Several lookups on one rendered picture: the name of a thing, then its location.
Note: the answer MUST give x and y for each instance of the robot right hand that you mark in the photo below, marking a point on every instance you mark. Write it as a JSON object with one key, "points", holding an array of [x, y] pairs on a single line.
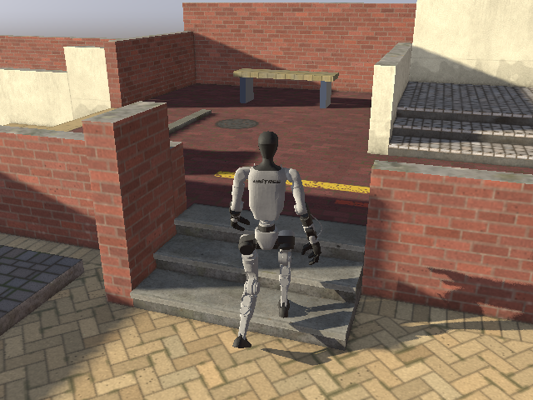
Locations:
{"points": [[315, 253]]}

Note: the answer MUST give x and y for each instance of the left robot shin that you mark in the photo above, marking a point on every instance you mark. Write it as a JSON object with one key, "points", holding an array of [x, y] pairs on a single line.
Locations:
{"points": [[248, 304]]}

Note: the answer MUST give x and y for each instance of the robot left hand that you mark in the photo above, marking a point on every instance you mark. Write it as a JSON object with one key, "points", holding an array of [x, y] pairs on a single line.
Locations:
{"points": [[242, 220]]}

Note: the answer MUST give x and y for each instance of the left robot upper arm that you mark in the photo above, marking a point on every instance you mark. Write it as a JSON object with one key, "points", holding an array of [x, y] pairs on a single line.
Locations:
{"points": [[240, 177]]}

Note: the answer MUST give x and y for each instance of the right robot thigh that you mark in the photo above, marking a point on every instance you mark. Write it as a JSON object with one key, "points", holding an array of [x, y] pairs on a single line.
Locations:
{"points": [[286, 241]]}

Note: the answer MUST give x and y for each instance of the left robot forearm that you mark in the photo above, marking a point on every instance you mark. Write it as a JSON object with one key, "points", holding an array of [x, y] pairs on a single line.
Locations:
{"points": [[235, 216]]}

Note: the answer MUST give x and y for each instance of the right robot forearm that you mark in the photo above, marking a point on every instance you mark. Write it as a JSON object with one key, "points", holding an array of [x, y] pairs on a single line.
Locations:
{"points": [[308, 226]]}

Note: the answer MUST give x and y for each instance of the right robot upper arm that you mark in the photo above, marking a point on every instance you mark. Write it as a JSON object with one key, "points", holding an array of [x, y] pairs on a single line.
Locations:
{"points": [[293, 176]]}

